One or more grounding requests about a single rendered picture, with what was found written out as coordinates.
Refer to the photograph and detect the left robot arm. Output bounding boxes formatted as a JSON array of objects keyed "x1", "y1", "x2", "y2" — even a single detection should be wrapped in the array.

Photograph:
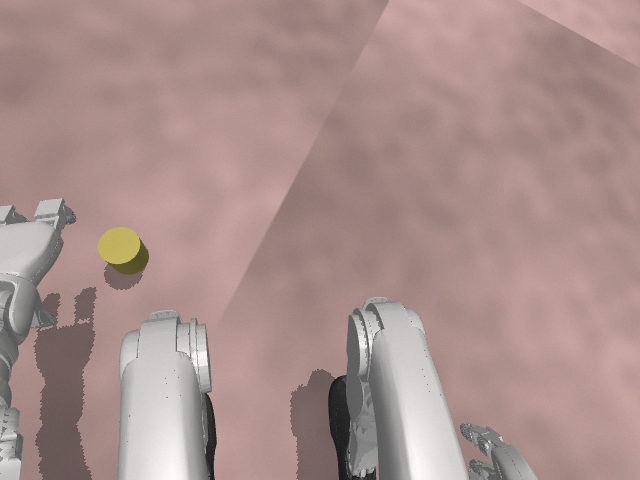
[{"x1": 0, "y1": 274, "x2": 38, "y2": 480}]

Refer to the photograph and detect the right robot foot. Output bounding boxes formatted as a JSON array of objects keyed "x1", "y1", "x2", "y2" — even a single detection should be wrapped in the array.
[{"x1": 328, "y1": 375, "x2": 376, "y2": 480}]

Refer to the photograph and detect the tin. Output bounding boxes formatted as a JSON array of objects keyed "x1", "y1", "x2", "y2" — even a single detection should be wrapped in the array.
[{"x1": 98, "y1": 227, "x2": 149, "y2": 275}]

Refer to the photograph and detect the right robot hand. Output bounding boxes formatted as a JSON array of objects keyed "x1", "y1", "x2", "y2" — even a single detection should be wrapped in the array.
[{"x1": 460, "y1": 423, "x2": 539, "y2": 480}]

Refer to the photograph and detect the left robot hand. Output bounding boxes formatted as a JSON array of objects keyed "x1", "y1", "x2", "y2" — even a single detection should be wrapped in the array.
[{"x1": 0, "y1": 198, "x2": 76, "y2": 329}]

